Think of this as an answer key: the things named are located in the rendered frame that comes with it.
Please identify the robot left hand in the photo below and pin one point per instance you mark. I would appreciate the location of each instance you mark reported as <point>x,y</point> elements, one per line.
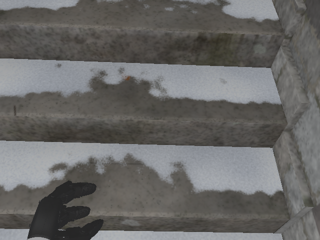
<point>52,215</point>

